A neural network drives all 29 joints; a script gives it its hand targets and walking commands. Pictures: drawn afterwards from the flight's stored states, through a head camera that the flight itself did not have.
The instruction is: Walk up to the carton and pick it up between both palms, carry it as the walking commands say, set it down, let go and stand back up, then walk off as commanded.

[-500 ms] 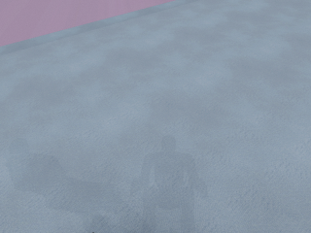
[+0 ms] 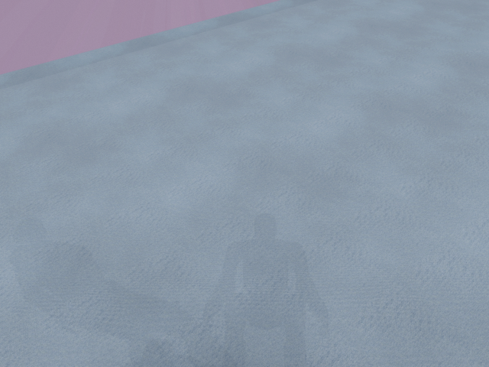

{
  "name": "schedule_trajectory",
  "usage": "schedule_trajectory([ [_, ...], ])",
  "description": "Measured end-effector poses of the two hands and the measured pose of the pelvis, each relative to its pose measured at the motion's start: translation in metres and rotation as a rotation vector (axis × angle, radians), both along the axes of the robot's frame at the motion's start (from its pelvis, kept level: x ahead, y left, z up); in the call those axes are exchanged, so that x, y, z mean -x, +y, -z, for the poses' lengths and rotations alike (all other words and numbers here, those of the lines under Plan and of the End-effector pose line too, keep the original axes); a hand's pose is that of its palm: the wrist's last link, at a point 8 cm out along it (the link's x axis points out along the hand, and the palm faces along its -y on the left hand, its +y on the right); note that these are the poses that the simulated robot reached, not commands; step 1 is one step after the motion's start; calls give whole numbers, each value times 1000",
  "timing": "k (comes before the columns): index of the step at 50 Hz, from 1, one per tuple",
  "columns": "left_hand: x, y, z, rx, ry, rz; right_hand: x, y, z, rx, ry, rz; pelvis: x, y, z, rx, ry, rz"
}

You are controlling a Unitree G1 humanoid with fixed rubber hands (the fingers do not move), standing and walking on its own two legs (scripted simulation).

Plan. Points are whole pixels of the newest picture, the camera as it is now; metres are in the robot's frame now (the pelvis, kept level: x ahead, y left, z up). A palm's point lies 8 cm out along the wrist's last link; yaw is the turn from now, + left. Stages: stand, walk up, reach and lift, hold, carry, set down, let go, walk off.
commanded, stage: stand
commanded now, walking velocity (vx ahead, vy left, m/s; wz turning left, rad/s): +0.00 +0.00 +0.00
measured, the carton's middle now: out of the picture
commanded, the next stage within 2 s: walk up in 0.32 s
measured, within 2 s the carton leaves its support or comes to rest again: neither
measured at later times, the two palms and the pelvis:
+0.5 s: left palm out of the picture -0.02 +0.21 -0.15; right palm out of the picture -0.03 -0.21 -0.15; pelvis +0.00 +0.00 +0.00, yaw +0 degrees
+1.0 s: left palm out of the picture +0.11 +0.17 -0.10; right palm out of the picture -0.02 -0.34 -0.13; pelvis -0.03 -0.06 +0.00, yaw -17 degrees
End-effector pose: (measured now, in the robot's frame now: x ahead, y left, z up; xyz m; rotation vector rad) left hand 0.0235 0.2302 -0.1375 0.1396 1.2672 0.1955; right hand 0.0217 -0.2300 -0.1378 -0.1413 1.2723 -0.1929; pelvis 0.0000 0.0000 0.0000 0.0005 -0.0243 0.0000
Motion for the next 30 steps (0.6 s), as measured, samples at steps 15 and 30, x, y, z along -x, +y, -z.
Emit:
schedule_trajectory([
  [15, 33, -16, 7, 37, 112, -17, 35, 15, 6, -35, 114, 18, 2, 0, -2, 1, -8, 0],
  [30, 29, -11, 13, 9, 116, 60, 45, -10, 15, 28, 99, 74, 14, -6, 10, -21, 4, 78],
])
